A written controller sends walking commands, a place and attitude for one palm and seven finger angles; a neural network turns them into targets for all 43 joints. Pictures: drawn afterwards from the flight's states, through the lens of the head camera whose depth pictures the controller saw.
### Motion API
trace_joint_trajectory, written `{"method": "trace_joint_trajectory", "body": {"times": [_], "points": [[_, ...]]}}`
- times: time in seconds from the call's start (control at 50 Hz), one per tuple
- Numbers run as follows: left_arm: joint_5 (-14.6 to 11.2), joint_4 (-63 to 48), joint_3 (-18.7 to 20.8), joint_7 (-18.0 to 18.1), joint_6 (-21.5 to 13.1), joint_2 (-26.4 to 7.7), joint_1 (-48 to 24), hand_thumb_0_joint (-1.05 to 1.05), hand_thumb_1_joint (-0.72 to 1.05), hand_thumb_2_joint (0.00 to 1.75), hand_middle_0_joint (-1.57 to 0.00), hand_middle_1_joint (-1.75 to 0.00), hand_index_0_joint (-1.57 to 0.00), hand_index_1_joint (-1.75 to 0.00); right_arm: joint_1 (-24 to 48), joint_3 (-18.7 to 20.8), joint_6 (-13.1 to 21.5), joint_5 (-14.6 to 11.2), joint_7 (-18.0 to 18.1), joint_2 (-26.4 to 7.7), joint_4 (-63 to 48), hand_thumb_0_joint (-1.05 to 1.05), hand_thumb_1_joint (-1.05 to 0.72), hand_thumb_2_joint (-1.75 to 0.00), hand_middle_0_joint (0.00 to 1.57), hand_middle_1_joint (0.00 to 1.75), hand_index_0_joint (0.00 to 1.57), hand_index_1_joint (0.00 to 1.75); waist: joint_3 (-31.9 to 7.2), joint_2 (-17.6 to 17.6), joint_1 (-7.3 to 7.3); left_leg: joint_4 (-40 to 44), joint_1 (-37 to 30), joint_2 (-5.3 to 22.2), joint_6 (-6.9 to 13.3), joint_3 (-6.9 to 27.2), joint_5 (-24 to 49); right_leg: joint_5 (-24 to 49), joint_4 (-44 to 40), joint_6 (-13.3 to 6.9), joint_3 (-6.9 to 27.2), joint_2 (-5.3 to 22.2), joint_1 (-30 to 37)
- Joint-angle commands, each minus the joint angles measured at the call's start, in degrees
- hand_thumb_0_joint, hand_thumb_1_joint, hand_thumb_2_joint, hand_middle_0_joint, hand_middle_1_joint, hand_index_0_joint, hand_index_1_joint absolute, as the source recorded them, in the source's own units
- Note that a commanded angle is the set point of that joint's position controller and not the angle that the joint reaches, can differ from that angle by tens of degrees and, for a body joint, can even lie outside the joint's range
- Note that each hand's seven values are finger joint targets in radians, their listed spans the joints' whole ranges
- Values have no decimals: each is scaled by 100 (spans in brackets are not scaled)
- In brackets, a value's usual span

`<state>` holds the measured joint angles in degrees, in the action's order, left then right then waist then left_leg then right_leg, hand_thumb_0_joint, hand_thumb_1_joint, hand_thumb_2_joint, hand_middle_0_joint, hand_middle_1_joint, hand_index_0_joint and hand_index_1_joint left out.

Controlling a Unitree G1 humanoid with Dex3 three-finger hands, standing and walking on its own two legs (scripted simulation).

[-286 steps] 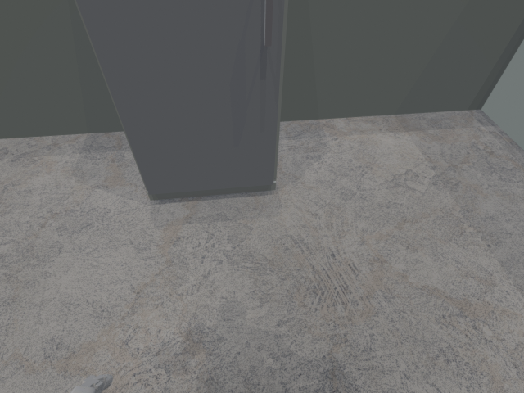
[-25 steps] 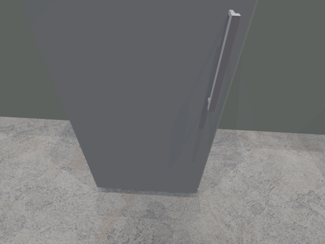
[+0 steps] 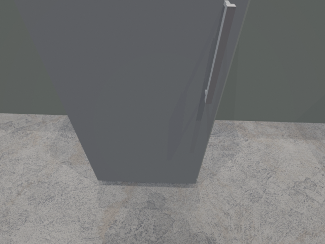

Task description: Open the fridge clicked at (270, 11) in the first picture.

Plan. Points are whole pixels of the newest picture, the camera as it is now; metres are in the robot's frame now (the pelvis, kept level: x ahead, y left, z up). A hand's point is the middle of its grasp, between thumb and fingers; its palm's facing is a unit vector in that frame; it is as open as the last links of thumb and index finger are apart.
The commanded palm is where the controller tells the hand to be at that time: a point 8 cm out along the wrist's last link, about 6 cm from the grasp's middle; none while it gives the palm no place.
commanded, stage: look again from close up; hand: right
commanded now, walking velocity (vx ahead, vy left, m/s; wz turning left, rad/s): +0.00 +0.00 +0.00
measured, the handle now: (216, 59) +0.59 -0.12 +0.19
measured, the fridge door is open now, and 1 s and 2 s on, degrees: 0 0 0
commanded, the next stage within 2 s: none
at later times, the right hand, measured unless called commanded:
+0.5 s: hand out of the picture +0.06 -0.22 -0.16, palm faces -0.02 +0.96 -0.27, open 7.4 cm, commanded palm none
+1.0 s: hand out of the picture +0.08 -0.23 -0.16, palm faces -0.02 +0.95 -0.31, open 7.4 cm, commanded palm none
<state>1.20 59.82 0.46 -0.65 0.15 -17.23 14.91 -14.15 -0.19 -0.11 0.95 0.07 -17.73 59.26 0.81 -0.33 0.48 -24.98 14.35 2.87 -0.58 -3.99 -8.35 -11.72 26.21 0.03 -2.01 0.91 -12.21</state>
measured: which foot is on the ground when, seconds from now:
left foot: down 0.00-1.00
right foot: down 0.00-1.00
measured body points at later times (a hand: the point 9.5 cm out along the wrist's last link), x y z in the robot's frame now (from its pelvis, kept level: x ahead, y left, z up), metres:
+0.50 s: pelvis +0.02 -0.01 +0.00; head +0.02 -0.01 +0.45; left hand +0.08 +0.26 -0.14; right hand +0.06 -0.27 -0.14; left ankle +0.06 +0.13 -0.74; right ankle +0.03 -0.12 -0.74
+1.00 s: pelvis +0.03 +0.00 +0.01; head +0.03 +0.00 +0.46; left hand +0.09 +0.28 -0.13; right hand +0.08 -0.28 -0.13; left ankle +0.06 +0.13 -0.74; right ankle +0.03 -0.12 -0.74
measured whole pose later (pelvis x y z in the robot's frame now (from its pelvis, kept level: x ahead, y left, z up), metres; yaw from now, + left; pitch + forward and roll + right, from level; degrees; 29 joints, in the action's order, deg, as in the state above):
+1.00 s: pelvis +0.03 +0.00 +0.01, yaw +0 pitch -2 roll +0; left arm 0.8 63.3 -0.1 -0.2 -0.4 -17.4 9.8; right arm -11.0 -0.5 0.6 0.8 0.4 -17.3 62.1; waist 2.2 -0.1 0.2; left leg -20.1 9.4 2.8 -1.0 -4.3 -8.3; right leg -11.3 20.6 0.1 -1.8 0.7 -7.0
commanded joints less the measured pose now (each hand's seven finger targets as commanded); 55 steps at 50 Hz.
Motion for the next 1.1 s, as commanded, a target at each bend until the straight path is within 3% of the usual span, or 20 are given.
{"method": "trace_joint_trajectory", "body": {"times": [0.0, 0.28, 0.68, 1.08], "points": [[-47, -239, 238, 63, -147, -946, -131, 0, 90, 90, -20, -30, -20, -30, 122, 241, 157, 7, 110, -962, -329, 0, -90, -90, 20, 30, 20, 30, 134, 75, -36, 724, -299, 504, 171, 732, -1196, -849, -817, -133, 658, 469, -564], [-79, -18, 207, 103, -162, -782, -273, 0, 90, 90, -20, -30, -20, -30, 25, 186, 156, 18, 164, -683, -92, 0, -90, -90, 20, 30, 20, 30, 58, 141, -63, 562, -640, 492, 133, 524, -147, -68, -905, -111, 662, 573, -300], [-68, -39, 198, 95, -164, -920, -635, 0, 90, 90, -20, -30, -20, -30, 299, 202, 195, 16, 151, -848, -123, 0, -90, -90, 20, 30, 20, 30, -72, 34, -45, 716, -759, 539, 121, 542, 227, 447, -944, -77, 594, 574, 103], [-64, 91, 152, 94, -153, -1027, -627, 0, 90, 90, -20, -30, -20, -30, 379, 196, 187, -5, 125, -988, -37, 0, -90, -90, 20, 30, 20, 30, -4, 22, -50, 945, -788, 561, 132, 618, -64, 263, -1048, -58, 567, 565, 158]]}}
